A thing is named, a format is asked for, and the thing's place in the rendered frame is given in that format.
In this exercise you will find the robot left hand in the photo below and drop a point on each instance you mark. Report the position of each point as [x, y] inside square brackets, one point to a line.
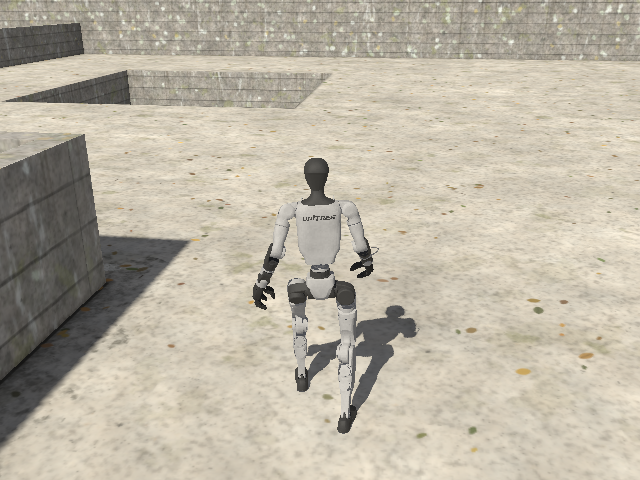
[258, 295]

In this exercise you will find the robot right hand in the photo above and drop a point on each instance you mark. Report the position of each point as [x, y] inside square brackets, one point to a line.
[365, 273]

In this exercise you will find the robot left upper arm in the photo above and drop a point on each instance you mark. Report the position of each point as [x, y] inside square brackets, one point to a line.
[285, 213]

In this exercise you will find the humanoid robot head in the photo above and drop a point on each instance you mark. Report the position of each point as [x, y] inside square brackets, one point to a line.
[316, 172]

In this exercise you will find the right robot forearm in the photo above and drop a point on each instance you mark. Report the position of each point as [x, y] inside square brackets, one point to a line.
[366, 256]

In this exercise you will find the robot left thigh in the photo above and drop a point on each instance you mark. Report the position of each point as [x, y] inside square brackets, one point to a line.
[297, 296]

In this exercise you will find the robot right upper arm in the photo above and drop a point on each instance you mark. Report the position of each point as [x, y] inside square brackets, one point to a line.
[349, 210]

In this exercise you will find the left robot forearm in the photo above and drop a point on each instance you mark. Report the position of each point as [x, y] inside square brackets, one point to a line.
[267, 269]

